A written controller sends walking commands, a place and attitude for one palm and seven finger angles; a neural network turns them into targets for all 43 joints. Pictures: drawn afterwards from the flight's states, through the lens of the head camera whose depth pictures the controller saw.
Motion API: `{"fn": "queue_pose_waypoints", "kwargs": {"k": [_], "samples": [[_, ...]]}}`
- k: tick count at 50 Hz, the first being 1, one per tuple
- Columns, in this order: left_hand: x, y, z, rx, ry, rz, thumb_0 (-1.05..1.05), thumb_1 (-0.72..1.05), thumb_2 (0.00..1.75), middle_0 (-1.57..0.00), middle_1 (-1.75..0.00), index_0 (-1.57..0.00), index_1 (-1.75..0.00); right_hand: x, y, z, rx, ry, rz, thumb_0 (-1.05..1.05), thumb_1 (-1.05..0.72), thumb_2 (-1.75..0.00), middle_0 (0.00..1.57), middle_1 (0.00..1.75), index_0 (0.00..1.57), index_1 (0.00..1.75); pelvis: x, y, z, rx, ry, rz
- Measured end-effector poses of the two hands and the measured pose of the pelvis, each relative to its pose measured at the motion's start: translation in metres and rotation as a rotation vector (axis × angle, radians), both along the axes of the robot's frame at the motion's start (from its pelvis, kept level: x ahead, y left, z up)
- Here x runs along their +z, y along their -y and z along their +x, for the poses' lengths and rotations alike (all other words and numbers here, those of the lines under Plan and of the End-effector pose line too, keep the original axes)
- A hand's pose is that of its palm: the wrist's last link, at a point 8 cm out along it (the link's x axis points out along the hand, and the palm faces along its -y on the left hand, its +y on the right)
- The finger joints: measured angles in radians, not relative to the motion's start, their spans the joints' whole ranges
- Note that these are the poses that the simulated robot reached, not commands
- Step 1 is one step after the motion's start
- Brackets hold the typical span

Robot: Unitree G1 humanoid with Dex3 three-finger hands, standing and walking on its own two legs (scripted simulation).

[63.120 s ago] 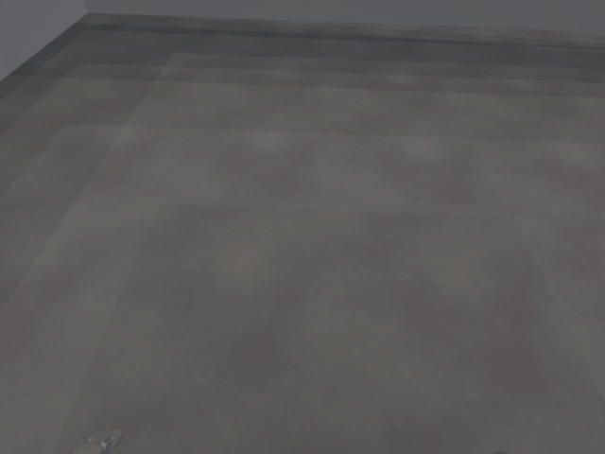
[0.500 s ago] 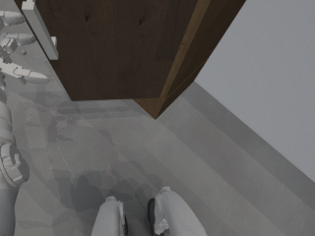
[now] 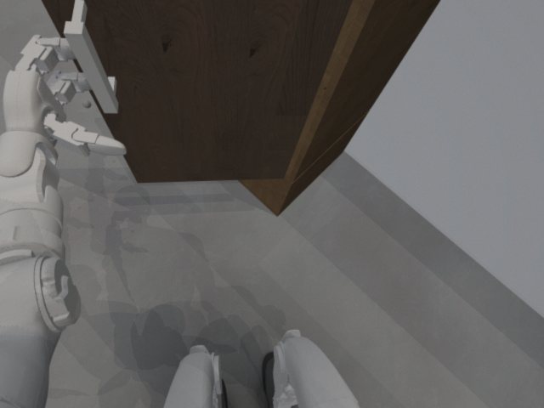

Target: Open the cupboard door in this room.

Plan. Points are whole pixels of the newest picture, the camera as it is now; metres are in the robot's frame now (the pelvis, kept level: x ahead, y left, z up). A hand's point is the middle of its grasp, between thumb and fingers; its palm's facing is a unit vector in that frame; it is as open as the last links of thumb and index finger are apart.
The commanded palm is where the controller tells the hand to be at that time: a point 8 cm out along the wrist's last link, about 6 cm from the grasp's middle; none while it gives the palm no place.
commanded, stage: slide the fingers in behind the handle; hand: left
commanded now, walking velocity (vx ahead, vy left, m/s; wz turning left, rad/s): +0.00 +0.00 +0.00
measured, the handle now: (96, 62) +0.58 +0.20 +0.06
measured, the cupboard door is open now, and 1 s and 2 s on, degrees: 49 49 57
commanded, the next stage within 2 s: close the thumb around the handle in 0.72 s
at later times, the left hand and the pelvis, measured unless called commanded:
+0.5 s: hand (109, 103) +0.53 +0.18 +0.05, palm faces +0.03 -1.00 +0.00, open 14.0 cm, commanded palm +0.50 +0.22 +0.05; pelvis -0.01 +0.00 +0.00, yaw +0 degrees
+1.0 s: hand (115, 102) +0.53 +0.18 +0.05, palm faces +0.02 -1.00 -0.02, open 13.1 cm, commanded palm +0.50 +0.21 +0.05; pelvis +0.00 -0.01 +0.00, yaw +0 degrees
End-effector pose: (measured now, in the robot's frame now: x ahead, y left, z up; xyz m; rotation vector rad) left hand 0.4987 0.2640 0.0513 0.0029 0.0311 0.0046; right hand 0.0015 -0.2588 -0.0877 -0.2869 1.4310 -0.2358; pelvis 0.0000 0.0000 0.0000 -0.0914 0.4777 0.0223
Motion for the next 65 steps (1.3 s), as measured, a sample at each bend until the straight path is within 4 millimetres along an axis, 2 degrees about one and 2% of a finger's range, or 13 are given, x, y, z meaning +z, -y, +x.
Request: {"fn": "queue_pose_waypoints", "kwargs": {"k": [10,24,33,45,53,65], "samples": [[-0.001,0.019,-0.001,0.011,-0.007,-0.005,-0.01,-0.5,0.3,-0.29,-1.2,-0.3,-1.2,-0.002,-0.002,-0.008,-0.007,0.005,0.013,0.01,-0.91,-0.9,0.2,0.3,0.2,0.3,0.0,0.001,-0.004,-0.001,0.011,0.007],[-0.004,0.027,0.005,0.026,-0.011,-0.003,-0.01,-0.5,0.3,-0.3,-1.2,-0.3,-1.2,-0.005,0.002,-0.02,-0.021,-0.013,0.011,0.01,-0.91,-0.9,0.2,0.3,0.2,0.3,-0.004,0.005,-0.007,-0.007,0.001,0.013],[0.0,0.019,0.003,0.026,0.006,0.016,-0.01,-0.5,0.3,-0.3,-1.2,-0.3,-1.2,-0.004,0.005,-0.018,-0.014,-0.018,0.011,0.01,-0.91,-0.9,0.2,0.3,0.2,0.3,-0.003,0.007,-0.006,-0.005,0.0,0.013],[-0.001,0.031,0.004,0.01,0.01,0.007,-0.01,-0.48,0.31,-0.3,-1.2,-0.3,-1.2,-0.004,0.008,-0.005,-0.002,0.001,0.005,0.01,-0.91,-0.9,0.2,0.3,0.2,0.3,-0.002,0.006,-0.002,0.0,-0.002,0.012],[0.0,0.033,0.003,0.025,-0.002,0.015,-0.01,-0.25,0.41,-0.31,-1.22,-0.32,-1.23,-0.005,0.005,-0.001,-0.008,0.015,0.024,0.01,-0.91,-0.9,0.2,0.3,0.2,0.3,0.0,0.007,0.0,-0.005,0.005,0.018],[-0.001,0.03,0.002,0.024,0.002,0.015,0.0,0.37,0.67,-0.35,-1.29,-0.36,-1.3,-0.006,0.008,-0.005,-0.004,0.005,0.019,0.01,-0.91,-0.9,0.2,0.3,0.2,0.3,-0.002,0.01,-0.002,-0.001,0.004,0.019]]}}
